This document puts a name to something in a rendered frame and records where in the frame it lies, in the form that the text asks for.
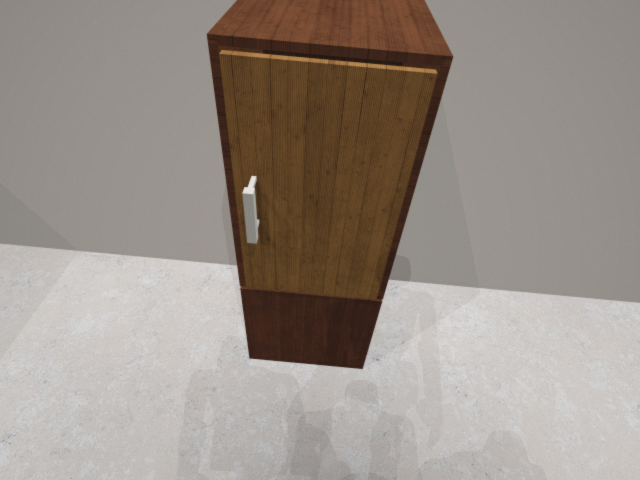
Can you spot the handle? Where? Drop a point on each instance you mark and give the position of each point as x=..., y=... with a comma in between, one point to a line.
x=250, y=212

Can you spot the cupboard door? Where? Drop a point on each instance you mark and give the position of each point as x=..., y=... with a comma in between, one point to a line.
x=332, y=144

